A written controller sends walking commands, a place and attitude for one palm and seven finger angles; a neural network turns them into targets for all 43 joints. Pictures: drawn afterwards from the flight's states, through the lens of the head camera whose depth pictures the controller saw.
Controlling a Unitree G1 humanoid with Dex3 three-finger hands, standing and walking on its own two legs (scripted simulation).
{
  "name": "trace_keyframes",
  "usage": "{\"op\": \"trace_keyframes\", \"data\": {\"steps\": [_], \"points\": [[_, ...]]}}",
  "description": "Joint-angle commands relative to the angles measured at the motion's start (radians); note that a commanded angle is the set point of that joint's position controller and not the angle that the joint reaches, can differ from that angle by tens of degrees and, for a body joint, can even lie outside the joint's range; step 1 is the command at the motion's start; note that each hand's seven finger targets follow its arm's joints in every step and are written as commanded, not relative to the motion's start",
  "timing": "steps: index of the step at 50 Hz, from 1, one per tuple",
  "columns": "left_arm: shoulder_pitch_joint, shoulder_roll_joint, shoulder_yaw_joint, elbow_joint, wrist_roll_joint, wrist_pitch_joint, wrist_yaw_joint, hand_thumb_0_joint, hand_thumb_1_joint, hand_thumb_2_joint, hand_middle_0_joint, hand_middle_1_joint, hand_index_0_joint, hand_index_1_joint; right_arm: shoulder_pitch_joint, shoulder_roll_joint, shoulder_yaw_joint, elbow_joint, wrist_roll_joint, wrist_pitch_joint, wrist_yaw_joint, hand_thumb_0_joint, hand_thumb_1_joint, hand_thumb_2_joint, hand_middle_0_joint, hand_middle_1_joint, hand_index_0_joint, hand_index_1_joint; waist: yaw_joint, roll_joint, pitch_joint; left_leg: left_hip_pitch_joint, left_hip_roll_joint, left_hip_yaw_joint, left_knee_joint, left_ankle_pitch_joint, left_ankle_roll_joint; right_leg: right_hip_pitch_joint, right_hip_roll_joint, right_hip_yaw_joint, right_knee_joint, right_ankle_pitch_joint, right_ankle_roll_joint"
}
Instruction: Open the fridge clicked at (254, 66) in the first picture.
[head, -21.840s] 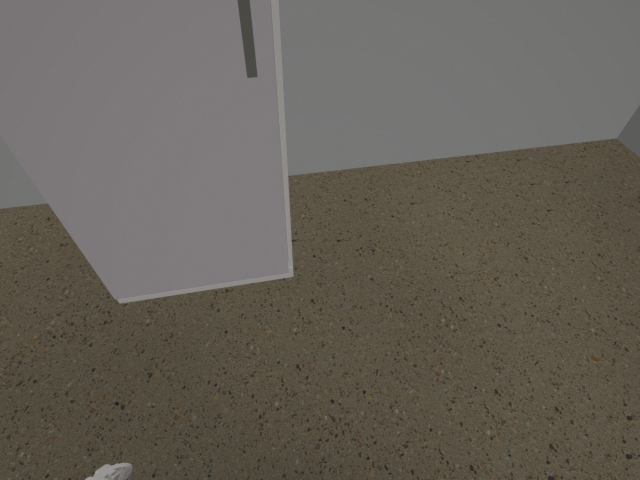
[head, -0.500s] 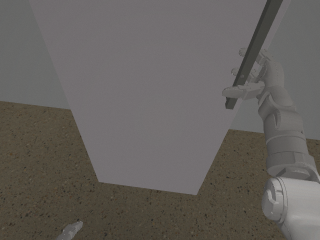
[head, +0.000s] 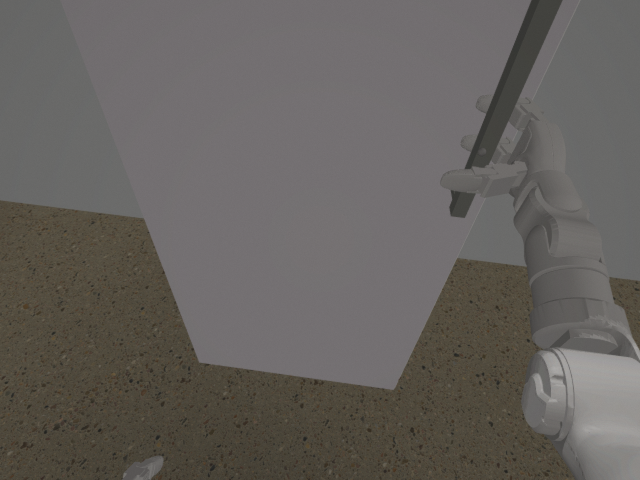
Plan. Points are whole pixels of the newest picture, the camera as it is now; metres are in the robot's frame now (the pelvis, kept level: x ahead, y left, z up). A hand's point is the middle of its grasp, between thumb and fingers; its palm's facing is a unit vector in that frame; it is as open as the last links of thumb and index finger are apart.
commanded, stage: grip the handle and tug to test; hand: right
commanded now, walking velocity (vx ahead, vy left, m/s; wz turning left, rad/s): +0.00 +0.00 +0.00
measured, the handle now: (498, 99) +0.51 -0.15 +0.26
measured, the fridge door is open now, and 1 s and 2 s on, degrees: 0 0 13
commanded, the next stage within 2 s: pull the door a little, standing still in 1.30 s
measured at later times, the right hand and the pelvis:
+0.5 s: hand (473, 148) +0.46 -0.13 +0.22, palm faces +0.04 +1.00 +0.02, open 6.5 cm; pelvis +0.00 +0.00 +0.00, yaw +0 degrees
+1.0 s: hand (472, 148) +0.46 -0.13 +0.22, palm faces +0.04 +1.00 +0.02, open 5.3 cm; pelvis +0.01 +0.00 +0.00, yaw +1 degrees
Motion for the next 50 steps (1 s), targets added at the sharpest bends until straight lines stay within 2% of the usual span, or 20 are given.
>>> {"op": "trace_keyframes", "data": {"steps": [1, 4, 8, 13, 14, 16, 19, 22, 24, 26, 28, 30, 31, 33, 34, 36, 37, 42, 43, 50], "points": [[-0.069, 0.122, 0.046, -0.134, -0.001, -0.052, 0.01, 0.0, 0.9, 0.9, -0.2, -0.3, -0.2, -0.3, -0.589, -0.175, 0.008, -0.268, 0.004, -0.062, -0.009, 0.0, 0.173, -0.44, 0.335, 1.247, 0.335, 1.247, 0.005, 0.043, -0.278, -0.067, 0.027, -0.035, -0.056, 0.333, -0.026, 0.249, -0.014, 0.075, -0.008, 0.221, -0.023], [-0.06, 0.126, 0.049, -0.12, 0.004, -0.061, 0.011, 0.0, 0.9, 0.9, -0.2, -0.3, -0.2, -0.3, -0.626, -0.181, 0.001, -0.27, 0.006, -0.073, -0.019, 0.0, 0.033, -0.5, 0.35, 1.267, 0.35, 1.267, 0.011, 0.016, -0.304, -0.088, 0.024, -0.034, -0.056, 0.312, -0.021, 0.285, -0.018, 0.087, -0.002, 0.232, -0.02], [-0.046, 0.13, 0.049, -0.112, 0.007, -0.064, 0.012, 0.0, 0.9, 0.9, -0.2, -0.3, -0.2, -0.3, -0.578, -0.21, -0.028, -0.208, 0.007, -0.078, -0.016, 0.0, -0.153, -0.58, 0.37, 1.293, 0.37, 1.293, 0.003, 0.072, -0.304, -0.068, 0.024, -0.033, -0.053, 0.329, -0.023, 0.263, -0.018, 0.085, -0.001, 0.241, -0.021], [-0.04, 0.129, 0.047, -0.113, 0.006, -0.061, 0.007, 0.0, 0.9, 0.9, -0.2, -0.3, -0.2, -0.3, -0.57, -0.171, -0.001, -0.15, 0.001, -0.074, -0.016, 0.0, -0.387, -0.68, 0.395, 1.327, 0.395, 1.327, 0.006, 0.063, -0.272, -0.084, 0.025, -0.028, -0.054, 0.318, -0.022, 0.245, -0.016, 0.084, -0.002, 0.229, -0.019], [-0.041, 0.132, 0.048, -0.114, 0.005, -0.06, 0.008, 0.0, 0.9, 0.9, -0.2, -0.3, -0.2, -0.3, -0.598, -0.203, -0.02, -0.173, -0.001, -0.079, -0.019, 0.0, -0.433, -0.7, 0.4, 1.333, 0.4, 1.333, 0.006, 0.053, -0.293, -0.075, 0.026, -0.032, -0.05, 0.327, -0.021, 0.252, -0.017, 0.086, -0.003, 0.234, -0.018], [-0.045, 0.126, 0.048, -0.119, 0.005, -0.061, 0.006, 0.0, 0.9, 0.9, -0.2, -0.3, -0.2, -0.3, -0.613, -0.153, 0.017, -0.188, 0.0, -0.083, -0.018, 0.0, -0.527, -0.74, 0.41, 1.347, 0.41, 1.347, 0.013, 0.05, -0.303, -0.086, 0.024, -0.028, -0.046, 0.328, -0.02, 0.273, -0.018, 0.09, -0.003, 0.248, -0.016], [-0.041, 0.131, 0.049, -0.117, 0.007, -0.061, 0.005, 0.0, 0.9, 0.9, -0.2, -0.3, -0.2, -0.3, -0.589, -0.198, -0.027, -0.183, 0.004, -0.09, -0.023, 0.0, -0.667, -0.8, 0.425, 1.367, 0.425, 1.367, 0.001, 0.066, -0.309, -0.071, 0.023, -0.031, -0.046, 0.336, -0.02, 0.262, -0.019, 0.088, 0.0, 0.254, -0.018], [-0.039, 0.126, 0.05, -0.116, 0.008, -0.061, 0.005, 0.0, 0.9, 0.9, -0.2, -0.3, -0.2, -0.3, -0.616, -0.179, -0.007, -0.194, -0.004, -0.091, -0.027, 0.0, -0.807, -0.86, 0.44, 1.387, 0.44, 1.387, 0.009, 0.063, -0.311, -0.076, 0.023, -0.031, -0.044, 0.347, -0.023, 0.267, -0.018, 0.085, 0.003, 0.257, -0.019], [-0.046, 0.128, 0.05, -0.122, 0.008, -0.056, 0.005, 0.0, 0.9, 0.9, -0.2, -0.3, -0.2, -0.3, -0.571, -0.214, -0.042, -0.198, -0.008, -0.092, -0.031, 0.0, -0.9, -0.9, 0.45, 1.4, 0.45, 1.4, -0.01, 0.057, -0.329, -0.045, 0.025, -0.034, -0.038, 0.373, -0.02, 0.261, -0.018, 0.079, 0.002, 0.279, -0.019], [-0.044, 0.125, 0.048, -0.121, 0.008, -0.056, 0.005, 0.0, 0.9, 0.9, -0.2, -0.3, -0.2, -0.3, -0.594, -0.188, -0.015, -0.201, -0.007, -0.089, -0.027, 0.0, -0.9, -0.9, 0.45, 1.4, 0.45, 1.4, 0.003, 0.064, -0.308, -0.053, 0.024, -0.031, -0.043, 0.364, -0.022, 0.253, -0.017, 0.079, -0.001, 0.263, -0.019], [-0.041, 0.13, 0.052, -0.127, 0.01, -0.054, 0.006, 0.0, 0.9, 0.9, -0.2, -0.3, -0.2, -0.3, -0.548, -0.225, -0.051, -0.213, -0.005, -0.09, -0.025, 0.0, -0.9, -0.9, 0.45, 1.4, 0.45, 1.4, -0.012, 0.082, -0.328, -0.024, 0.024, -0.035, -0.042, 0.396, -0.023, 0.253, -0.017, 0.072, 0.003, 0.288, -0.023], [-0.051, 0.124, 0.049, -0.131, 0.006, -0.054, 0.006, 0.0, 0.9, 0.9, -0.2, -0.3, -0.2, -0.3, -0.561, -0.192, -0.021, -0.239, -0.001, -0.084, -0.014, 0.0, -0.9, -0.9, 0.45, 1.4, 0.45, 1.4, -0.007, 0.053, -0.321, -0.034, 0.025, -0.034, -0.038, 0.406, -0.022, 0.26, -0.015, 0.074, 0.003, 0.293, -0.021], [-0.048, 0.126, 0.05, -0.127, 0.005, -0.05, 0.008, 0.0, 0.9, 0.9, -0.2, -0.3, -0.2, -0.3, -0.529, -0.226, -0.057, -0.212, -0.001, -0.076, -0.016, 0.0, -0.9, -0.9, 0.45, 1.4, 0.45, 1.4, -0.015, 0.081, -0.309, -0.028, 0.024, -0.034, -0.042, 0.401, -0.023, 0.246, -0.017, 0.071, 0.002, 0.284, -0.021], [-0.049, 0.127, 0.05, -0.131, 0.008, -0.047, 0.008, 0.0, 0.9, 0.9, -0.2, -0.3, -0.2, -0.3, -0.549, -0.211, -0.041, -0.225, 0.001, -0.07, -0.022, 0.0, -0.9, -0.9, 0.45, 1.4, 0.45, 1.4, -0.009, 0.086, -0.307, -0.018, 0.026, -0.033, -0.044, 0.407, -0.025, 0.238, -0.013, 0.069, 0.001, 0.28, -0.024], [-0.059, 0.126, 0.05, -0.136, 0.005, -0.045, 0.008, 0.0, 0.9, 0.9, -0.2, -0.3, -0.2, -0.3, -0.545, -0.223, -0.05, -0.251, 0.0, -0.067, -0.022, 0.0, -0.9, -0.9, 0.45, 1.4, 0.45, 1.4, -0.018, 0.054, -0.323, -0.012, 0.028, -0.036, -0.039, 0.416, -0.023, 0.247, -0.013, 0.067, 0.0, 0.288, -0.022], [-0.063, 0.12, 0.048, -0.135, 0.004, -0.044, 0.007, 0.0, 0.9, 0.9, -0.2, -0.3, -0.2, -0.3, -0.548, -0.177, -0.013, -0.258, -0.001, -0.06, -0.02, 0.0, -0.9, -0.9, 0.45, 1.4, 0.45, 1.4, -0.011, 0.031, -0.314, -0.031, 0.025, -0.032, -0.04, 0.406, -0.02, 0.264, -0.014, 0.072, 0.002, 0.297, -0.018], [-0.059, 0.123, 0.05, -0.135, 0.006, -0.047, 0.007, 0.0, 0.9, 0.9, -0.2, -0.3, -0.2, -0.3, -0.559, -0.173, -0.014, -0.27, 0.004, -0.06, -0.022, 0.0, -0.9, -0.9, 0.45, 1.4, 0.45, 1.4, -0.004, 0.063, -0.323, -0.034, 0.023, -0.03, -0.042, 0.409, -0.023, 0.275, -0.015, 0.075, 0.003, 0.301, -0.021], [-0.07, 0.124, 0.051, -0.142, 0.006, -0.04, 0.008, 0.0, 0.9, 0.9, -0.2, -0.3, -0.2, -0.3, -0.53, -0.2, -0.033, -0.306, 0.002, -0.053, -0.02, 0.0, -0.9, -0.9, 0.45, 1.4, 0.45, 1.4, -0.016, 0.047, -0.345, 0.0, 0.028, -0.037, -0.038, 0.453, -0.024, 0.27, -0.011, 0.066, 0.002, 0.32, -0.023], [-0.068, 0.126, 0.052, -0.142, 0.008, -0.036, 0.008, 0.0, 0.9, 0.9, -0.2, -0.3, -0.2, -0.3, -0.504, -0.218, -0.049, -0.296, 0.002, -0.052, -0.021, 0.0, -0.9, -0.9, 0.45, 1.4, 0.45, 1.4, -0.022, 0.075, -0.346, 0.018, 0.029, -0.036, -0.037, 0.468, -0.026, 0.26, -0.011, 0.063, 0.006, 0.327, -0.025], [-0.105, 0.119, 0.048, -0.172, 0.002, -0.022, 0.003, 0.0, 0.9, 0.9, -0.2, -0.3, -0.2, -0.3, -0.414, -0.18, -0.028, -0.382, 0.014, -0.024, -0.006, 0.0, -0.9, -0.9, 0.45, 1.4, 0.45, 1.4, -0.036, 0.049, -0.334, 0.04, 0.03, -0.033, -0.028, 0.523, -0.026, 0.263, -0.007, 0.057, 0.003, 0.362, -0.024]]}}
